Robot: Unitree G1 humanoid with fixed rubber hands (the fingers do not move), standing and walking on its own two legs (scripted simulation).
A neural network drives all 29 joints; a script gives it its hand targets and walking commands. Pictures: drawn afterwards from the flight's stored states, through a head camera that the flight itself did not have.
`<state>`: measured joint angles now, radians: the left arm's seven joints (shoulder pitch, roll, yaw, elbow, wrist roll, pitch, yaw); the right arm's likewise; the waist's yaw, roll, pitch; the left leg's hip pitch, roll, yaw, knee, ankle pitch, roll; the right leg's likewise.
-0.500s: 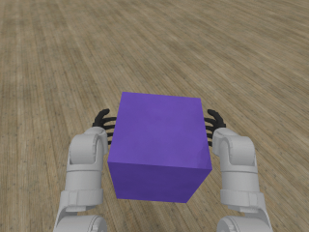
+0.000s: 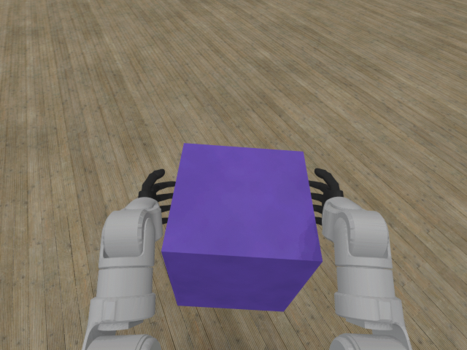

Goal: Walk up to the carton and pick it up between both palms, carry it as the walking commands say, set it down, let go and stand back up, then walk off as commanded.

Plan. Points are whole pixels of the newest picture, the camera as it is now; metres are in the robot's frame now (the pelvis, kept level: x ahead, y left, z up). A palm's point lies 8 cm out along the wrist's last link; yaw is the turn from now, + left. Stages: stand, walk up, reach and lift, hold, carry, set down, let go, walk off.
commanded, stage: carry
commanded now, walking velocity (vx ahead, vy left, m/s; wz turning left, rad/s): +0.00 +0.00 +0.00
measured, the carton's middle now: (237, 232) +0.32 +0.01 +0.01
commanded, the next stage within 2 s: none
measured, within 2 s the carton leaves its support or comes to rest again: neither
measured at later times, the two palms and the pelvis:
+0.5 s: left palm (147, 198) +0.34 +0.16 +0.09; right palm (324, 192) +0.35 -0.14 +0.09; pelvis +0.02 +0.00 +0.00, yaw +0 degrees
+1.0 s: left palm (138, 213) +0.32 +0.17 +0.08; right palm (320, 213) +0.31 -0.13 +0.08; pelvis +0.02 +0.02 +0.00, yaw -1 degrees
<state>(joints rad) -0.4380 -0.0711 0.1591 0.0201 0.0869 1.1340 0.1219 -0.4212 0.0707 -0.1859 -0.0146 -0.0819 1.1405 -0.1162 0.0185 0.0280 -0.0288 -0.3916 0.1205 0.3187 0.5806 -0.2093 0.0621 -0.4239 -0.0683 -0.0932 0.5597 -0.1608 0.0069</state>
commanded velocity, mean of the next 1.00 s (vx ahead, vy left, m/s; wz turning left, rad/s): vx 0.00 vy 0.00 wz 0.00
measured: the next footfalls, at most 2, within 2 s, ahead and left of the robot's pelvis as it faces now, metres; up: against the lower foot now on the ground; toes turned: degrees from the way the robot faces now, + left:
none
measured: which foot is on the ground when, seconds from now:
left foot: down 0.00-1.00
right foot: down 0.00-1.00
